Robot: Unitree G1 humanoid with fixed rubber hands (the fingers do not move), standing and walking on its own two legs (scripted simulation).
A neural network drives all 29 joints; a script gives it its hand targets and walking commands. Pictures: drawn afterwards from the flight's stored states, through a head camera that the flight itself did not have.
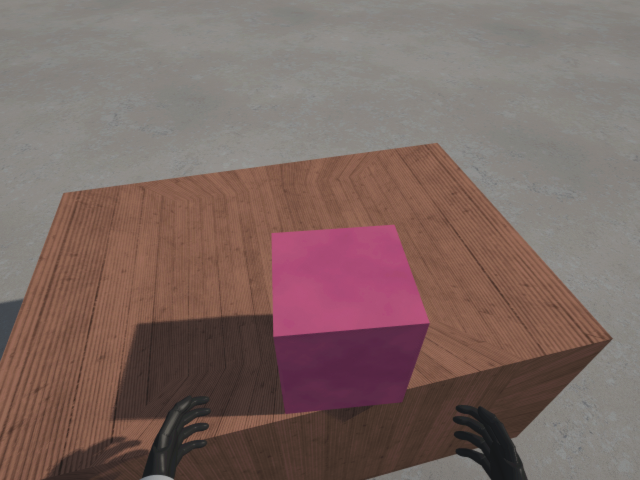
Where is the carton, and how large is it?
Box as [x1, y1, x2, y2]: [271, 225, 429, 413]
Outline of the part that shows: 394,225 271,233 273,337 285,413 399,402 402,400 429,322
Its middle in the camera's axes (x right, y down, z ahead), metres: +0.04 +0.13 +0.67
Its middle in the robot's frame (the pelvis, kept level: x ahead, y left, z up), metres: +0.41 -0.02 -0.09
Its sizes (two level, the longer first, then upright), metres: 0.210 0.200 0.250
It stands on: a pedestal, 0.55 m high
